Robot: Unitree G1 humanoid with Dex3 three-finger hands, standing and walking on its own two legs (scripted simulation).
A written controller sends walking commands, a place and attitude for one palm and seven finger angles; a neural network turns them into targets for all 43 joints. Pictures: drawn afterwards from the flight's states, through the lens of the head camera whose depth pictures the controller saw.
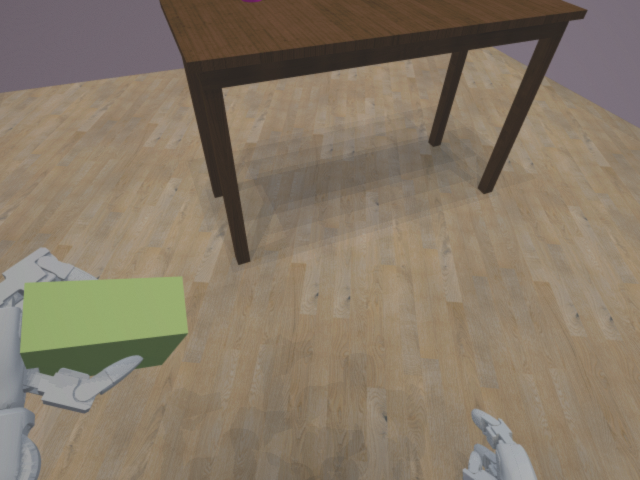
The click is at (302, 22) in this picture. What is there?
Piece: table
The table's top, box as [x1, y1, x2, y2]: [159, 0, 586, 73]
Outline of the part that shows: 159,0 189,73 583,18 586,11 583,8 561,0 261,0 258,2 244,2 241,0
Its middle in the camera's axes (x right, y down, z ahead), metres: +0.19 -0.80 +1.34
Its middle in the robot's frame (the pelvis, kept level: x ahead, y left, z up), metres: +1.55 -0.10 +0.06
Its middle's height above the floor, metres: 0.83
